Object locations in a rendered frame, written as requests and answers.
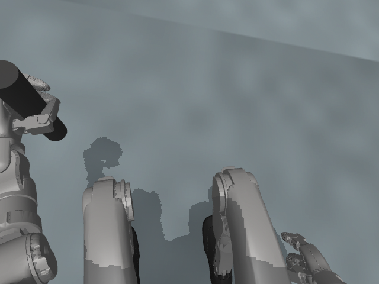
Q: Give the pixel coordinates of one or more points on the right robot hand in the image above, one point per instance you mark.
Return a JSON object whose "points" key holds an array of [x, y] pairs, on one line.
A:
{"points": [[308, 263]]}

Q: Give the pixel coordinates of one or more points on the left robot arm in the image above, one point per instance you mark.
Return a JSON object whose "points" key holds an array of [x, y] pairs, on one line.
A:
{"points": [[25, 253]]}

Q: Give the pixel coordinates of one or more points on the can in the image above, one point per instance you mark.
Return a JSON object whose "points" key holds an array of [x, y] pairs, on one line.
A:
{"points": [[20, 95]]}

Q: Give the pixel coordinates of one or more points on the right robot arm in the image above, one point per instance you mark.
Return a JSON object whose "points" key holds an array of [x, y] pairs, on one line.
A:
{"points": [[326, 277]]}

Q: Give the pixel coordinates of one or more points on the right robot foot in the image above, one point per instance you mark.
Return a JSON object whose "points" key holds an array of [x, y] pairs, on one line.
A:
{"points": [[209, 242]]}

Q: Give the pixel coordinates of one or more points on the left robot hand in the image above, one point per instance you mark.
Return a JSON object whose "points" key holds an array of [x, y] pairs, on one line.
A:
{"points": [[13, 124]]}

